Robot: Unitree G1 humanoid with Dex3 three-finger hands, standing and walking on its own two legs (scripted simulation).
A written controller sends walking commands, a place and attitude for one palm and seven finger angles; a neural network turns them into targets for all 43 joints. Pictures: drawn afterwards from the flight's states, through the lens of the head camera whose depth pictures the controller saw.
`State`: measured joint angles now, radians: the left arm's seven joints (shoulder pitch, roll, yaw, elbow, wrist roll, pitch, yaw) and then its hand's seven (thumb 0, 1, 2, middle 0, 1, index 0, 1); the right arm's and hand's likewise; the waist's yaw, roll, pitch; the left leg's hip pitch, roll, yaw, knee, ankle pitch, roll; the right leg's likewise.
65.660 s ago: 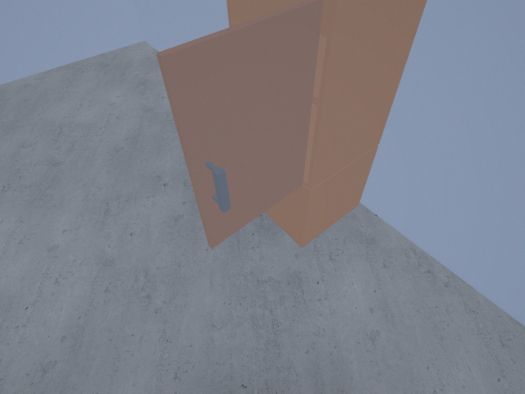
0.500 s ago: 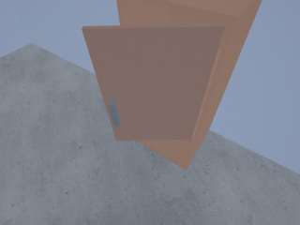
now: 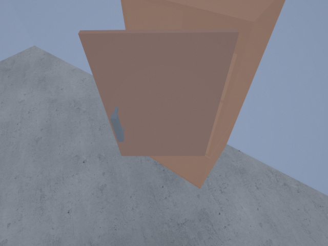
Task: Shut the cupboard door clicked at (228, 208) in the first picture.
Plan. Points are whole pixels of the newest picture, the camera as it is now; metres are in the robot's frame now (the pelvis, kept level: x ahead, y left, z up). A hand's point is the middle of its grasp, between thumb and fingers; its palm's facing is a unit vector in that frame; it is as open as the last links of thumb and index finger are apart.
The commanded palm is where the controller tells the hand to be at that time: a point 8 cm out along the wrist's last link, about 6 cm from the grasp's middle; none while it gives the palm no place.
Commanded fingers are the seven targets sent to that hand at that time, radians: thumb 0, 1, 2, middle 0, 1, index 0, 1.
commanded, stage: come to a stop and stand still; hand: left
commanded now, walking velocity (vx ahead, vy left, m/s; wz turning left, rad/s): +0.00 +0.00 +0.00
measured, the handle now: (118, 124) +0.51 +0.21 -0.08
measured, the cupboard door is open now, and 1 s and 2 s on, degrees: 35 35 35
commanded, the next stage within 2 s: look again from close up in 0.08 s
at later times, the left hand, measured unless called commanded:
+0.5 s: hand out of the picture -0.02 +0.16 -0.17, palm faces +0.07 -0.98 -0.19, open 7.4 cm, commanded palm none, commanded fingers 0.00 0.90 0.90 -0.20 -0.30 -0.20 -0.30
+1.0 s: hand out of the picture -0.03 +0.16 -0.18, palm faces +0.10 -0.98 -0.15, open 7.4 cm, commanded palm none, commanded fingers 0.00 0.90 0.90 -0.20 -0.30 -0.20 -0.30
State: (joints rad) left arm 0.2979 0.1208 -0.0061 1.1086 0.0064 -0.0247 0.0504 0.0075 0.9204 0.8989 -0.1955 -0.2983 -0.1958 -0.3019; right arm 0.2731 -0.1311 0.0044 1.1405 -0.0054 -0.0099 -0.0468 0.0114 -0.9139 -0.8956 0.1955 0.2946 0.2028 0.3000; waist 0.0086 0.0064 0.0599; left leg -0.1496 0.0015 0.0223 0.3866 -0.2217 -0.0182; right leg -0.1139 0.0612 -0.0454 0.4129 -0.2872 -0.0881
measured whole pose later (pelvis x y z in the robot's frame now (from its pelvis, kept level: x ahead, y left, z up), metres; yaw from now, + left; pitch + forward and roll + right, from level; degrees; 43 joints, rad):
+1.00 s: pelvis +0.01 +0.01 -0.01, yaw +1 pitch -1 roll +0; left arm 0.37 0.12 0.02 1.12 0.01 -0.01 0.03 0.00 0.91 0.90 -0.19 -0.30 -0.20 -0.30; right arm 0.34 -0.11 0.00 1.15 -0.02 0.00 -0.03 0.01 -0.91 -0.90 0.20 0.29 0.20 0.30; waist 0.02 -0.01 0.02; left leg -0.19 0.02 0.01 0.52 -0.30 0.00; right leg -0.10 0.07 -0.07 0.44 -0.32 -0.09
